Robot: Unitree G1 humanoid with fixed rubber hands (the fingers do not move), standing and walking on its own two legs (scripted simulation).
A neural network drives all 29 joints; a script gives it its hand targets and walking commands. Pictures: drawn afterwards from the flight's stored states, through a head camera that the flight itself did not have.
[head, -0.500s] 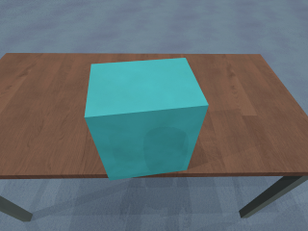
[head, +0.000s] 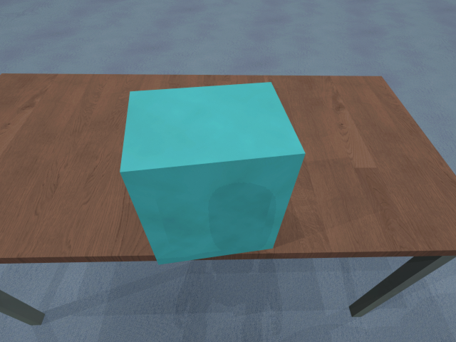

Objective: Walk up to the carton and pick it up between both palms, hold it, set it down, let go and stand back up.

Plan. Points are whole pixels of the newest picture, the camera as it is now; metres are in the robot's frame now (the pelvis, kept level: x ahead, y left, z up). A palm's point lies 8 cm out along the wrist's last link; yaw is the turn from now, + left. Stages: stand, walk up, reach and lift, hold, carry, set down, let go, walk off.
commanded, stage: stand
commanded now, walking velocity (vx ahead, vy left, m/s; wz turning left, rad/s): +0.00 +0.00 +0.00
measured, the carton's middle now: (210, 180) +0.38 +0.04 +0.08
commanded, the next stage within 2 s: walk up in 0.88 s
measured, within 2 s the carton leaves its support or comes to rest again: neither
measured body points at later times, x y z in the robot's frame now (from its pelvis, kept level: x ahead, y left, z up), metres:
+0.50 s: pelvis +0.01 +0.00 +0.00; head +0.04 +0.00 +0.45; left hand -0.02 +0.20 -0.16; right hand -0.03 -0.20 -0.17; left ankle -0.01 +0.15 -0.74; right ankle -0.01 -0.09 -0.74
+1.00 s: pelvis +0.02 +0.00 +0.00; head +0.04 -0.01 +0.45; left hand +0.01 +0.21 -0.16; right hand -0.02 -0.20 -0.17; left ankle -0.01 +0.15 -0.74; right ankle -0.01 -0.09 -0.74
